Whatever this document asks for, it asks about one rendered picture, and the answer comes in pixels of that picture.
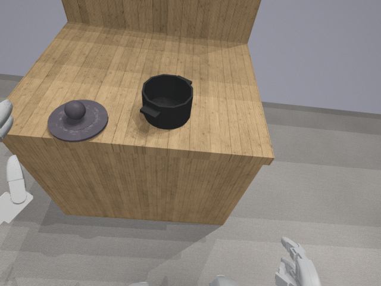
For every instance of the robot left hand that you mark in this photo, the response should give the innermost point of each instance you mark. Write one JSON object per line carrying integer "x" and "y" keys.
{"x": 11, "y": 204}

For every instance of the robot right hand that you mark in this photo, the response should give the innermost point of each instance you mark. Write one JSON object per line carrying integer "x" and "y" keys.
{"x": 304, "y": 273}

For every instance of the table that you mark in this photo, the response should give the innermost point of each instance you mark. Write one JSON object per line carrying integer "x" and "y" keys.
{"x": 196, "y": 173}

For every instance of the lid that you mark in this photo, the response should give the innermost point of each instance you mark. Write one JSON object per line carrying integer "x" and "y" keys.
{"x": 90, "y": 125}

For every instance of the robot right shin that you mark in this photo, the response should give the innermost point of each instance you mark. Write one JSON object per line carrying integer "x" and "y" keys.
{"x": 219, "y": 276}

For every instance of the pot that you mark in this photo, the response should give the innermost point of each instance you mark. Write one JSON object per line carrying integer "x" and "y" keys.
{"x": 167, "y": 101}

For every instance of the knob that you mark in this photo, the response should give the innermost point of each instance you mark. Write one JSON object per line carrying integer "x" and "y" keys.
{"x": 75, "y": 109}

